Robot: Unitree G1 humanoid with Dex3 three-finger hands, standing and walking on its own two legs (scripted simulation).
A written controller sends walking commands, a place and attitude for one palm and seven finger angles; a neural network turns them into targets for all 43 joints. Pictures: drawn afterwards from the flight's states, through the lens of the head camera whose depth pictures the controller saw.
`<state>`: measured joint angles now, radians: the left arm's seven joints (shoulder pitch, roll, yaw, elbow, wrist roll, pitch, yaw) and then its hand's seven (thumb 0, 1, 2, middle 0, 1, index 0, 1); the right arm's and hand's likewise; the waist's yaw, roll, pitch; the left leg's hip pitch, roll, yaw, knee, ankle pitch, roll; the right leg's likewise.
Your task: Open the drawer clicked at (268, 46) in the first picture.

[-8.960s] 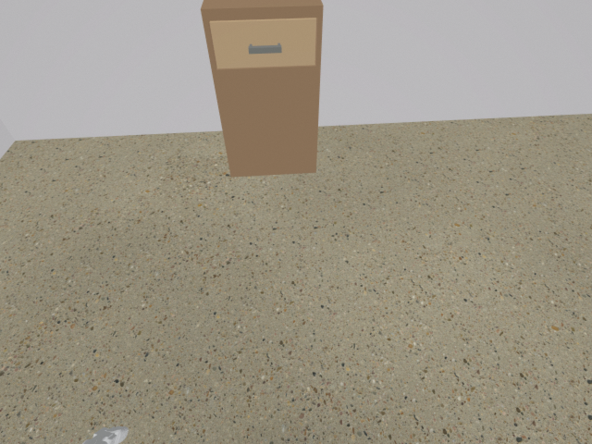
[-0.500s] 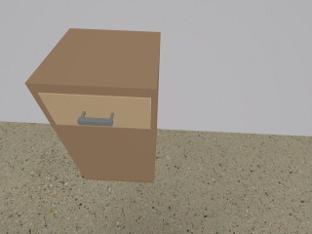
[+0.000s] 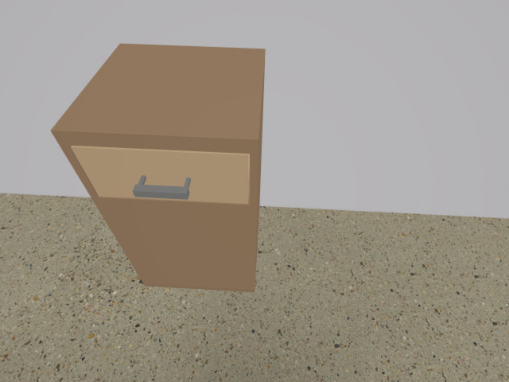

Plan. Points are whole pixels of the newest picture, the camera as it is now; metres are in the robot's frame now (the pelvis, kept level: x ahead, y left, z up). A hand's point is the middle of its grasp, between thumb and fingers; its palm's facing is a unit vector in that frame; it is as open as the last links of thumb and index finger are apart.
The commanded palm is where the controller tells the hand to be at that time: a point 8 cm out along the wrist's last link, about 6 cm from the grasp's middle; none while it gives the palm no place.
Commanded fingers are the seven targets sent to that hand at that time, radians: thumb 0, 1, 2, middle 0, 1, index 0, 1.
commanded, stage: look again from close up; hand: left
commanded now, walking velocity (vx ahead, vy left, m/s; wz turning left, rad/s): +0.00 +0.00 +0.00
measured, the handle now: (163, 186) +0.56 +0.27 -0.10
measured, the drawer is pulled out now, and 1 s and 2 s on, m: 0.00 0.00 0.00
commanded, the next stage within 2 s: shuffle to correct the standing spot in 0.58 s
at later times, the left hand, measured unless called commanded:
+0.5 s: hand out of the picture +0.02 +0.23 -0.18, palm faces +0.02 -0.98 -0.19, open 7.4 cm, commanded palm none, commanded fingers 0.00 0.90 0.90 -0.20 -0.30 -0.20 -0.30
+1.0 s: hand out of the picture -0.07 +0.22 -0.18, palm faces +0.09 -0.98 -0.18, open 7.4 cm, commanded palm none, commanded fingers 0.00 0.90 0.90 -0.20 -0.30 -0.20 -0.30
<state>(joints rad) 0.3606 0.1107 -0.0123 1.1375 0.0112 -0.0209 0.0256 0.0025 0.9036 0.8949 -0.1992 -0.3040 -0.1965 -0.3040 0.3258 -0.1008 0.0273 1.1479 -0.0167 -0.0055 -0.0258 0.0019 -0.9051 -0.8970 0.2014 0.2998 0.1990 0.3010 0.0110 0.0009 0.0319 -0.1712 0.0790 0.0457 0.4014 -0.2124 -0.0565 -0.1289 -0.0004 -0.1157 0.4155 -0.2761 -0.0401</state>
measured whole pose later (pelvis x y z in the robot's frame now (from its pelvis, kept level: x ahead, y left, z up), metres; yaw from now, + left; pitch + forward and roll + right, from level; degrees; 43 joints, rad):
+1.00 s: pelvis +0.00 +0.06 -0.01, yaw +1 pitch +0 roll -1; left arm 0.45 0.13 0.03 1.08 0.03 -0.01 0.02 0.00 0.90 0.90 -0.20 -0.30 -0.20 -0.30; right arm 0.36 -0.16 -0.02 1.08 -0.03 0.03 0.00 0.00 -0.90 -0.90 0.20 0.30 0.20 0.30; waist 0.01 0.02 -0.01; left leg -0.29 0.01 0.06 0.62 -0.38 0.04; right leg -0.18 -0.05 -0.07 0.50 -0.30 0.02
